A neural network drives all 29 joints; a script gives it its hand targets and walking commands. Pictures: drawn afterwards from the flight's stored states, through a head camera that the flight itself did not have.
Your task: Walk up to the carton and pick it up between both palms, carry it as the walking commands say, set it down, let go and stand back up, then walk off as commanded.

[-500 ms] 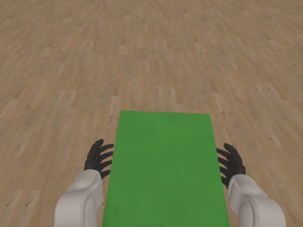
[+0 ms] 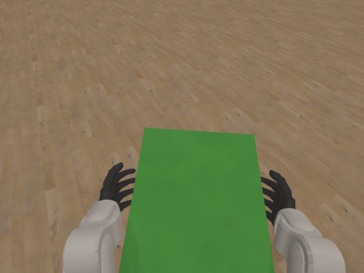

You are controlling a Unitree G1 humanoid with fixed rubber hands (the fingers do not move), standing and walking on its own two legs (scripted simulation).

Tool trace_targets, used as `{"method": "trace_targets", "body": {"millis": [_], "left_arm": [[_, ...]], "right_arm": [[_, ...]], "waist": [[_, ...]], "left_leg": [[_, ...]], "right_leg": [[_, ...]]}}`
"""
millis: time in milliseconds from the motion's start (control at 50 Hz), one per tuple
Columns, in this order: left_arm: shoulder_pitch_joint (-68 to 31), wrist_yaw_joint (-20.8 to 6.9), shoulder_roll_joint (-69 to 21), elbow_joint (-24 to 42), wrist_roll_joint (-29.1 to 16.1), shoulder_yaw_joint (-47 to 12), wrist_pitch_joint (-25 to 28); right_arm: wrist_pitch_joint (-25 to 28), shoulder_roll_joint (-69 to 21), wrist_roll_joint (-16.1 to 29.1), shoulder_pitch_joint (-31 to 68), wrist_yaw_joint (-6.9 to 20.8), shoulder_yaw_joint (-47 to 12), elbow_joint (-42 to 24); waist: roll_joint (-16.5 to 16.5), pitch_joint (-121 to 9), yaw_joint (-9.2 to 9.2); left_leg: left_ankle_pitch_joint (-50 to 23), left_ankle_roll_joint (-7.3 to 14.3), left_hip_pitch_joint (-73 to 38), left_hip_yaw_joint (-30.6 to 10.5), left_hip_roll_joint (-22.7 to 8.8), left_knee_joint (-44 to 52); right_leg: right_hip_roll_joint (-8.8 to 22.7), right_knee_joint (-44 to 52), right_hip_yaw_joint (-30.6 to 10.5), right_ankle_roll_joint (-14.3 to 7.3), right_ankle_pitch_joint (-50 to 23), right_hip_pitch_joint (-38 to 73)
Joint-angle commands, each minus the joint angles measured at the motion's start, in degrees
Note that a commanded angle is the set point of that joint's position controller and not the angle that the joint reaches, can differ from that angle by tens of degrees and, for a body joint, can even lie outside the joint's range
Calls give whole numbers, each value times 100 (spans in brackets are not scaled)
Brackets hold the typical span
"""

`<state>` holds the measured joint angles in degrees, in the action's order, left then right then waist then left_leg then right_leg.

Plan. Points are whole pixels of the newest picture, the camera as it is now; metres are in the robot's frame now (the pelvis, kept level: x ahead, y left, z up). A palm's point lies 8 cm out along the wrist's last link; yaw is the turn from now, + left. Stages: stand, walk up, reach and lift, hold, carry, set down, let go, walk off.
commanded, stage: carry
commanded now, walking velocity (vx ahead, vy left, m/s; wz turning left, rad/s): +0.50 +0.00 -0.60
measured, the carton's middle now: (193, 212) +0.25 -0.02 +0.03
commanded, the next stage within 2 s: none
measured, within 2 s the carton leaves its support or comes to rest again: neither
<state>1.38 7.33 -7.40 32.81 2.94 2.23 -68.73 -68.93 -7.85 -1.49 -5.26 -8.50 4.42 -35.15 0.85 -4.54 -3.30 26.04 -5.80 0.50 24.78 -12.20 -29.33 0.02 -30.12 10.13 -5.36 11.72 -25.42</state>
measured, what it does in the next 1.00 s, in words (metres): walks ahead: left foot, then right foot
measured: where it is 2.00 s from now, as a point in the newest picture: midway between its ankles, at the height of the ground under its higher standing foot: outside the picture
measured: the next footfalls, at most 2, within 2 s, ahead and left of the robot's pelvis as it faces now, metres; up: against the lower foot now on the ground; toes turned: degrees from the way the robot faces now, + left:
left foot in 0.36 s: +0.38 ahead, +0.08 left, +0.00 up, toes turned -12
right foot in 0.58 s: +0.27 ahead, -0.10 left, +0.00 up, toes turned -4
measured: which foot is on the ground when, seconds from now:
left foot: down 0.00-0.00, up 0.02-0.34, down 0.36-1.00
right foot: down 0.00-0.38, up 0.40-0.56, down 0.58-1.00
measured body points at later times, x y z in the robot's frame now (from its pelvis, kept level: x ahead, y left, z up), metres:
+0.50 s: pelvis +0.23 +0.01 +0.01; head +0.24 +0.03 +0.46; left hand +0.50 +0.13 +0.09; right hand +0.45 -0.18 +0.09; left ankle +0.34 +0.08 -0.73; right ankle +0.15 -0.07 -0.69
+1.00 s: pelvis +0.30 -0.01 +0.00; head +0.27 -0.01 +0.45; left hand +0.57 +0.10 +0.10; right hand +0.50 -0.21 +0.09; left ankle +0.34 +0.08 -0.73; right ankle +0.23 -0.09 -0.73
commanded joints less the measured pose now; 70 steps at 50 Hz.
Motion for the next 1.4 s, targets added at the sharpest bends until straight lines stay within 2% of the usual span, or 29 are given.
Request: {"method": "trace_targets", "body": {"millis": [0, 20, 40, 80, 120, 160, 200, 240, 300, 320, 340, 360, 380, 400, 420, 480, 540, 560, 580, 620, 640, 700, 740, 880, 1060, 1160, 1280, 1360, 1380], "left_arm": [[-1911, -643, -4358, 373, -1536, -3391, 18], [-1823, -616, -4363, 301, -1538, -3433, -10], [-1971, -636, -4505, 447, -1710, -3632, 2], [-2434, -724, -4925, 698, -1879, -3869, 96], [-2812, -841, -5457, 812, -2036, -3949, 224], [-2768, -909, -5526, 774, -2065, -3947, 319], [-2565, -917, -5418, 881, -2070, -3999, 383], [-2276, -885, -5207, 985, -2012, -3978, 425], [-2031, -824, -4884, 1061, -1960, -3964, 379], [-2081, -794, -4805, 1110, -1985, -3998, 344], [-2149, -757, -4655, 1146, -1949, -3977, 293], [-2009, -739, -4397, 915, -1856, -3915, 164], [-2282, -748, -4373, 1020, -1886, -4019, 111], [-2374, -790, -4479, 920, -1894, -4026, 67], [-2425, -828, -4659, 1040, -1975, -4060, 81], [-2648, -857, -4950, 974, -2026, -4049, 52], [-2510, -863, -5060, 737, -2004, -3901, 36], [-2544, -874, -5090, 740, -1984, -3891, 45], [-2623, -877, -5083, 779, -2005, -3871, 46], [-2594, -893, -5052, 637, -1883, -3753, 74], [-2506, -902, -5084, 563, -1836, -3676, 65], [-2529, -846, -4913, 636, -1815, -3684, 13], [-2465, -813, -4779, 607, -1797, -3637, -11], [-2639, -803, -4784, 429, -1796, -3547, -37], [-2928, -889, -4976, 434, -1994, -3645, -19], [-3018, -890, -4968, 492, -1999, -3688, 10], [-2819, -903, -4911, 305, -1923, -3592, 10], [-2899, -892, -4895, 363, -1895, -3588, 22], [-2889, -889, -4847, 375, -1877, -3580, 8]], "right_arm": [[-13, -4001, 2045, 3370, 1071, -4055, -990], [-57, -3994, 2027, 3203, 1047, -4140, -982], [-55, -4100, 1987, 2986, 1036, -4050, -849], [52, -4526, 2037, 2987, 1098, -4060, -758], [267, -4912, 2067, 3283, 1136, -4093, -945], [396, -5006, 1968, 3239, 1082, -4083, -949], [461, -4909, 1924, 3125, 1044, -4102, -1056], [486, -4672, 1909, 3041, 1013, -4107, -1245], [393, -4320, 1882, 2940, 987, -4034, -1316], [334, -4296, 1874, 2757, 985, -3980, -1195], [279, -4178, 1842, 2593, 979, -3912, -1047], [187, -3848, 1745, 2457, 943, -3776, -882], [200, -3875, 1717, 2426, 952, -3711, -699], [179, -4071, 1686, 2408, 960, -3708, -597], [225, -4275, 1751, 2584, 997, -3776, -806], [207, -4599, 1752, 2800, 1060, -3746, -783], [155, -4622, 1731, 2841, 1067, -3789, -743], [147, -4580, 1744, 3010, 1073, -3831, -842], [135, -4590, 1753, 2993, 1072, -3846, -812], [115, -4597, 1787, 3273, 1096, -4011, -972], [106, -4654, 1865, 3488, 1093, -4120, -1041], [9, -4521, 1903, 3436, 1084, -4038, -883], [-40, -4435, 1884, 3298, 1076, -3952, -694], [-54, -4503, 1854, 3472, 1046, -3850, -490], [19, -4672, 1829, 3604, 1030, -3848, -490], [66, -4657, 1818, 3572, 1043, -3813, -455], [69, -4596, 1819, 3584, 1050, -3867, -436], [73, -4645, 1862, 3577, 1060, -3898, -350], [51, -4604, 1837, 3569, 1059, -3892, -357]], "waist": [[-557, -1499, 549], [-1551, -1911, 441], [-959, -2019, 416], [-112, -1827, 405], [-362, -1524, 382], [-442, -1421, 396], [-594, -1405, 430], [-695, -1492, 463], [-785, -1657, 456], [-543, -1893, 353], [-39, -2106, 284], [1162, -2172, 323], [1869, -2201, 289], [1423, -2281, 264], [1061, -2226, 265], [874, -2061, 320], [691, -2131, 339], [577, -2017, 386], [473, -1994, 402], [-562, -1814, 396], [-762, -1701, 383], [-75, -1710, 373], [-13, -1830, 386], [-156, -1759, 370], [-197, -1670, 359], [34, -1690, 360], [-269, -1580, 354], [3, -1513, 352], [-84, -1450, 347]], "left_leg": [[-1687, 12, 2582, -547, -5, -3413], [671, -146, 4008, -1266, 665, -4610], [701, -60, 4444, -2253, 506, -4993], [182, 70, 4526, -2670, 236, -4645], [-248, 97, 3991, -2504, 187, -3510], [-405, 189, 3512, -2261, 387, -2721], [-697, 292, 3354, -2117, 556, -1943], [-1277, 419, 3041, -1877, 772, -1082], [-2442, 572, 1913, -1441, 932, 264], [-3102, 673, 879, -1491, 765, 676], [-4190, 922, -328, -2281, 93, 650], [-5867, 1230, -1137, -3814, -1140, 856], [-6829, 1789, -1384, -4257, -1482, 857], [-6714, 1881, -1032, -4036, -1370, 903], [-6817, 1740, -976, -3533, -1167, 909], [-4617, 1363, -143, -2610, -728, 1275], [-2409, 1218, 319, -2474, -591, 1469], [-2011, 1055, 656, -2343, -537, 1473], [-1849, 839, 970, -2203, -409, 1447], [-1873, 591, 1379, -1808, -13, 715], [-2031, 539, 1417, -1747, 142, 472], [-3242, 651, 1089, -1929, 26, 252], [-3959, 753, 932, -1949, -59, 87], [-3486, 759, 990, -1824, 85, -245], [-3251, 960, 1052, -1943, 26, -345], [-2974, 1058, 1069, -2043, 18, -274], [-2617, 1017, 1229, -2073, 72, -285], [-2312, 1012, 1341, -2174, 52, -121], [-2431, 1020, 1300, -2181, 20, -119]], "right_leg": [[869, 915, -2382, -865, -790, 3350], [2067, 1377, -5052, -1587, -1568, 4288], [2046, 1287, -4895, -1662, -1782, 4424], [1800, 1279, -3787, -1253, -1526, 3960], [1294, 1379, -2860, -809, -1273, 3128], [1170, 1327, -2255, -719, -2470, 2749], [1005, 1202, -1938, -693, -3515, 2761], [852, 1033, -1571, -534, -3914, 2858], [443, 488, -1068, -176, -3614, 2607], [280, 87, -857, -18, -3106, 2106], [62, -546, -724, 148, -1853, 1144], [-359, -1493, -451, 318, 758, 197], [-569, -2461, -652, 432, 1777, -284], [-244, -2615, -1053, 485, 1621, -116], [-87, -2410, -1147, 493, 1524, -207], [131, -914, -926, 536, 1424, 605], [-61, 399, -578, 385, 1267, 1390], [91, 881, -616, 362, 644, 1677], [272, 1190, -765, 318, 310, 2093], [1026, 1226, -1638, 153, -521, 2114], [1208, 1170, -1743, 107, -1236, 2054], [954, 519, -1253, 242, -2391, 1861], [812, 307, -1116, 322, -2684, 1791], [875, 42, -1143, 264, -3440, 1723], [796, 4, -1185, 206, -2528, 1499], [761, 10, -1223, 141, -1827, 1351], [786, 127, -1258, 157, -1637, 1277], [765, 191, -1259, 129, -1122, 1220], [734, 170, -1227, 154, -1120, 1157]]}}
